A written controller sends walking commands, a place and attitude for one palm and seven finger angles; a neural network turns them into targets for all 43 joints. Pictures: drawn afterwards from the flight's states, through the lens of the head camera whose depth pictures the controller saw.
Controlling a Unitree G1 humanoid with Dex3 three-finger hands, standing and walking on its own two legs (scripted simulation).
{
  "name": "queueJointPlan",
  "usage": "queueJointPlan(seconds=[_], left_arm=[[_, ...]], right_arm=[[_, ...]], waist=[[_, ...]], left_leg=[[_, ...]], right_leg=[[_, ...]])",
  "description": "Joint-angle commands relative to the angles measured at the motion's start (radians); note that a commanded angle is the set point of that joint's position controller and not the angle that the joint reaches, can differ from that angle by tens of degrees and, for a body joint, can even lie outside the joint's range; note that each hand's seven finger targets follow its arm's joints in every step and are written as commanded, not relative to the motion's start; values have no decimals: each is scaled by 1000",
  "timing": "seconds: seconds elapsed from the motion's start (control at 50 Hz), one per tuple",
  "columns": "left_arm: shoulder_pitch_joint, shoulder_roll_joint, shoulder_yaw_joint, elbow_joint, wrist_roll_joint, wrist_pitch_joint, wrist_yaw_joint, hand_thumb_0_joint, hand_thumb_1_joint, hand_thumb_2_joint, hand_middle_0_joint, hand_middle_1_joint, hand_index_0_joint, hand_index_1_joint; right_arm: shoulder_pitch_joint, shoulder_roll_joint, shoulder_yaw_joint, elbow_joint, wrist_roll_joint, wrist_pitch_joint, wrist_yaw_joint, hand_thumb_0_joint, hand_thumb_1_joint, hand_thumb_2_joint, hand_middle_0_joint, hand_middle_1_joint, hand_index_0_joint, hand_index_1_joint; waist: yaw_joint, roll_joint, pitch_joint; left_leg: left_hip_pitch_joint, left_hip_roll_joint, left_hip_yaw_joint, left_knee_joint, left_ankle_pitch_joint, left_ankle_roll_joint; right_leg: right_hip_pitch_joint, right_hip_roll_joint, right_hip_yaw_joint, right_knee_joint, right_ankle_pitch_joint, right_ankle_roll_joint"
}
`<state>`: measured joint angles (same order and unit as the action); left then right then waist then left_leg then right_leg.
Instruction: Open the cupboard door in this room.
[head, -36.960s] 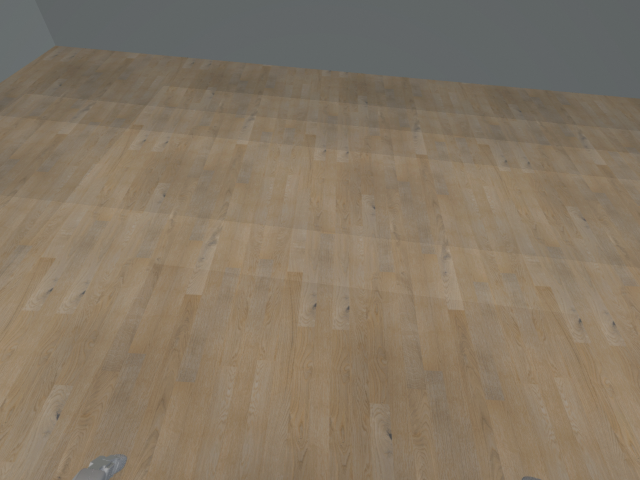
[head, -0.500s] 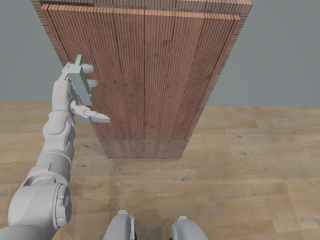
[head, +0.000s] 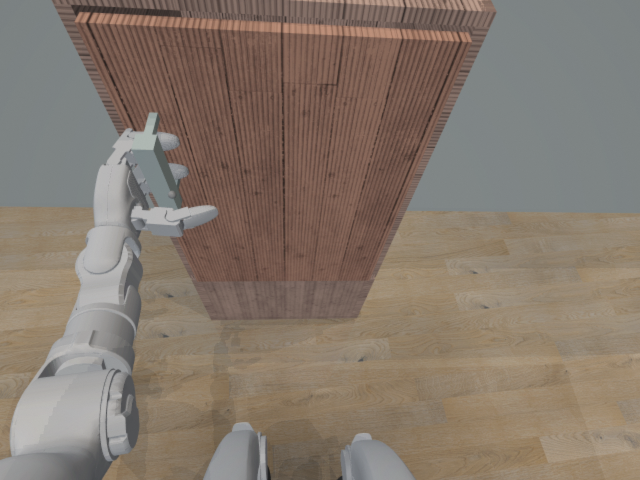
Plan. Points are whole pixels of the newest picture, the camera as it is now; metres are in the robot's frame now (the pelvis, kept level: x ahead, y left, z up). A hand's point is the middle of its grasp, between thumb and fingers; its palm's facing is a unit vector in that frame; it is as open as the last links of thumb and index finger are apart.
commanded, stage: close the thumb around the handle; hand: left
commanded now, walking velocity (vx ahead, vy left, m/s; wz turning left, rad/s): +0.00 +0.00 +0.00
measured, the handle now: (162, 165) +0.50 +0.20 +0.06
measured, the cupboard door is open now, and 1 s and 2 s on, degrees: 0 18 40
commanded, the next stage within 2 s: pull the door open along its arc in 0.40 s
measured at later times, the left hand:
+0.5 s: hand (177, 197) +0.45 +0.17 +0.05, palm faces +0.03 -1.00 -0.01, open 5.8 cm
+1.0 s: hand (190, 276) +0.34 +0.14 +0.06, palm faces +0.07 -1.00 +0.03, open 6.1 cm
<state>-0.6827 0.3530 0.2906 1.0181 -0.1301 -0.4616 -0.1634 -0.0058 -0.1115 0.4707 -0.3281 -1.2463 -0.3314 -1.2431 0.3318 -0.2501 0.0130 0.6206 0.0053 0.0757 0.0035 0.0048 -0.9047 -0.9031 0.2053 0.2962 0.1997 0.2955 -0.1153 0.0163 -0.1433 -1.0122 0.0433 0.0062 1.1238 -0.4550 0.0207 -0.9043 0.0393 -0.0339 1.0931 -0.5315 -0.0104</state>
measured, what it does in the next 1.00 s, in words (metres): stands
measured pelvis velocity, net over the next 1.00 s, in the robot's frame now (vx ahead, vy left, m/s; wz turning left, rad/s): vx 0.01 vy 0.00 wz -0.01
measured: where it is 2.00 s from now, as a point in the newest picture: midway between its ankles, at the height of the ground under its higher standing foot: outside the picture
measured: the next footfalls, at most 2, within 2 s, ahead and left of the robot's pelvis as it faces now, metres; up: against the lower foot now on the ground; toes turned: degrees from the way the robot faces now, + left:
none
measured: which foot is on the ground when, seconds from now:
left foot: down 0.00-1.00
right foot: down 0.00-1.00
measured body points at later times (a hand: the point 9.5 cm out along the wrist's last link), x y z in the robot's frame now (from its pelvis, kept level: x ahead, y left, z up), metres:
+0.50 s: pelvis +0.00 +0.00 +0.00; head +0.10 +0.02 +0.44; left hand +0.45 +0.22 +0.06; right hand +0.06 -0.26 -0.11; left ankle +0.04 +0.11 -0.65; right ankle -0.01 -0.12 -0.65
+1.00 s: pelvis +0.01 +0.00 +0.02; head +0.07 +0.00 +0.46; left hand +0.33 +0.19 +0.06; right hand +0.14 -0.25 -0.08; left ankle +0.04 +0.11 -0.65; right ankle -0.01 -0.12 -0.65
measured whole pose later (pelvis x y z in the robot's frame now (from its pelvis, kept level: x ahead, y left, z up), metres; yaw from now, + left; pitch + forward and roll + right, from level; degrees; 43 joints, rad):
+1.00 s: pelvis +0.01 +0.00 +0.02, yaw +0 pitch +15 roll -1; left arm -0.06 0.14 0.09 0.39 -0.18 -0.43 -0.01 0.02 0.67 0.71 -0.35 -1.35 -0.37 -1.35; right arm 0.29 -0.24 -0.01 0.52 0.01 0.05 0.03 0.01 -0.91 -0.90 0.20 0.30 0.20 0.30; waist -0.05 0.02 -0.16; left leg -0.85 0.04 0.03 1.04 -0.45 0.02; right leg -0.76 0.04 -0.01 1.02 -0.53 -0.01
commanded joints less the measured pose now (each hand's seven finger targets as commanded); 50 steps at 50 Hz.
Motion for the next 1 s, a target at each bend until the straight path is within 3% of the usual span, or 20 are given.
queueJointPlan(seconds=[0.0, 0.02, 0.06, 0.1, 0.18, 0.22, 0.24, 0.34, 0.42, 0.48, 0.5, 0.62, 0.74, 0.84, 0.86, 0.88, 0.9, 0.92, 0.96, 0.98], left_arm=[[-388, 204, 35, -252, -13, -89, -8, 0, 396, 684, -364, -1296, -364, -1296], [-380, 216, 49, -249, -13, -92, -8, 0, 452, 708, -368, -1302, -368, -1302], [-382, 169, 4, -237, -10, -84, -15, 0, 564, 756, -376, -1314, -376, -1314], [-356, 190, 27, -224, -15, -71, -17, 0, 676, 804, -384, -1326, -384, -1326], [-401, 183, 13, -208, -16, -57, -22, 0, 900, 900, -400, -1350, -400, -1350], [-436, 170, 4, -225, -18, -66, -19, 0, 900, 900, -400, -1350, -400, -1350], [-423, 191, 24, -225, -15, -72, -18, 0, 900, 900, -400, -1350, -400, -1350], [-432, 201, 39, -244, -12, -91, 4, 0, 900, 900, -400, -1350, -400, -1350], [-411, 226, 55, -245, 3, -89, 18, 0, 900, 900, -400, -1350, -400, -1350], [-388, 197, 34, -273, 1, -92, 15, 0, 900, 900, -400, -1350, -400, -1350], [-415, 135, -18, -284, -5, -92, 14, 0, 900, 900, -400, -1350, -400, -1350], [-208, 132, -6, -377, -21, -92, 15, 0, 900, 900, -400, -1350, -400, -1350], [96, 66, -51, -559, -48, -77, 10, 0, 900, 900, -400, -1350, -400, -1350], [297, 19, -95, -733, -66, -70, 20, 0, 900, 900, -400, -1350, -400, -1350], [347, -24, -60, -772, -101, -63, 78, 0, 900, 900, -400, -1350, -400, -1350], [380, -59, -110, -804, -85, -60, 108, 0, 900, 900, -400, -1350, -400, -1350], [423, -77, -122, -835, -81, -57, 127, 0, 900, 900, -400, -1350, -400, -1350], [467, -79, -116, -870, -78, -58, 159, 0, 900, 900, -400, -1350, -400, -1350], [560, -157, -154, -937, -66, -55, 237, 0, 900, 900, -400, -1350, -400, -1350], [584, -176, -183, -977, -43, -55, 274, 0, 900, 900, -400, -1350, -400, -1350]], right_arm=[[98, -160, -59, -74, 3, -29, -9, 0, -900, -900, 200, 300, 200, 300], [105, -163, -60, -73, 0, -29, -10, 0, -900, -900, 200, 300, 200, 300], [98, -160, -60, -72, 5, -26, -7, 0, -900, -900, 200, 300, 200, 300], [99, -165, -62, -76, 5, -24, -7, 0, -900, -900, 200, 300, 200, 300], [100, -165, -57, -76, 8, -21, -12, 0, -900, -900, 200, 300, 200, 300], [102, -163, -59, -75, 6, -27, -13, 0, -900, -900, 200, 300, 200, 300], [102, -167, -61, -73, 7, -27, -14, 0, -900, -900, 200, 300, 200, 300], [102, -164, -58, -68, 0, -32, -13, 0, -900, -900, 200, 300, 200, 300], [104, -165, -58, -75, -3, -29, -12, 0, -900, -900, 200, 300, 200, 300], [96, -162, -60, -81, -1, -27, -10, 0, -900, -900, 200, 300, 200, 300], [89, -153, -60, -81, 1, -30, -7, 0, -900, -900, 200, 300, 200, 300], [80, -158, -66, -113, 4, -33, 5, 0, -900, -900, 200, 300, 200, 300], [35, -147, -69, -169, 20, -36, 13, 0, -900, -900, 200, 300, 200, 300], [-3, -135, -69, -206, 24, -51, 10, 0, -900, -900, 200, 300, 200, 300], [-22, -116, -66, -213, 20, -58, 10, 0, -900, -900, 200, 300, 200, 300], [-33, -115, -64, -217, 18, -65, 12, 0, -900, -900, 200, 300, 200, 300], [-40, -111, -64, -220, 16, -71, 15, 0, -900, -900, 200, 300, 200, 300], [-46, -109, -63, -227, 12, -79, 15, 0, -900, -900, 200, 300, 200, 300], [-78, -92, -59, -237, 2, -88, 24, 0, -900, -900, 200, 300, 200, 300], [-87, -91, -61, -241, -4, -93, 28, 0, -900, -900, 200, 300, 200, 300]], waist=[[2, 93, -441], [2, 80, -439], [-10, 81, -409], [0, 70, -400], [-16, 48, -364], [-25, 61, -367], [-11, 67, -389], [2, 109, -441], [-2, 65, -427], [5, 78, -446], [-13, 83, -439], [36, 99, -462], [71, 47, -413], [77, 29, -349], [119, 24, -343], [99, 37, -323], [99, 39, -308], [109, 27, -300], [126, 13, -294], [120, 18, -301]], left_leg=[[446, -24, -44, -108, 324, 3], [450, -22, -49, -106, 334, 5], [454, -19, -51, -113, 319, 2], [431, -22, -45, -117, 291, 3], [402, -23, -49, -121, 260, 6], [425, -22, -53, -114, 266, 9], [436, -21, -55, -118, 277, 4], [474, -19, -65, -112, 316, -3], [438, -21, -57, -109, 305, 4], [457, -21, -52, -114, 327, 1], [470, -22, -50, -112, 318, 2], [504, -23, -43, -132, 365, -2], [488, -26, -19, -172, 370, 2], [482, -28, -10, -193, 373, 8], [466, -28, -5, -202, 376, 1], [476, -26, -7, -204, 374, 0], [475, -27, -6, -203, 359, -1], [462, -29, -10, -201, 370, 0], [460, -28, -8, -204, 376, -6], [463, -27, -9, -197, 377, -9]], right_leg=[[74, 17, 12, -149, 348, -13], [69, 20, 7, -143, 351, -15], [43, 20, 3, -151, 334, -13], [60, 19, 7, -161, 320, -12], [42, 17, 7, -164, 295, -9], [27, 20, 6, -163, 292, -13], [27, 19, 6, -160, 293, -14], [21, 18, -1, -138, 302, -17], [54, 21, 5, -142, 318, -14], [65, 19, 4, -144, 338, -13], [53, 20, 5, -152, 337, -11], [103, 26, -3, -153, 370, -22], [181, 26, -3, -178, 419, -15], [217, 21, -3, -191, 445, -10], [236, 20, -11, -192, 436, -9], [218, 20, -14, -190, 427, -8], [213, 19, -16, -193, 416, -7], [230, 18, -18, -187, 420, -9], [235, 13, -25, -181, 420, -8], [230, 10, -26, -171, 419, -8]])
